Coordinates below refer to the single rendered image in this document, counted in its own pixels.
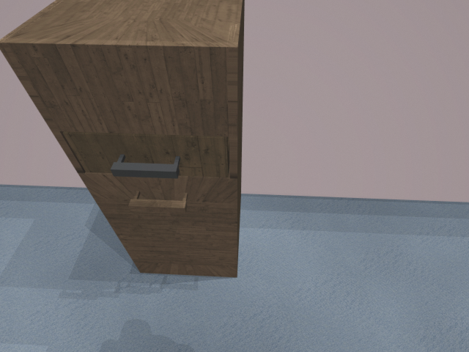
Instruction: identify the handle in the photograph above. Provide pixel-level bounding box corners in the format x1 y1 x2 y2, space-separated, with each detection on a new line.
111 154 180 178
128 199 187 213

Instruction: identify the cabinet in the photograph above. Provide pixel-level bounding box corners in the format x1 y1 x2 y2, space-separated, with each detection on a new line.
0 0 245 277

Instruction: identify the drawer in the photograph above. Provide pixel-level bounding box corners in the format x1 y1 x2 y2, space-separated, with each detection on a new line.
63 131 229 177

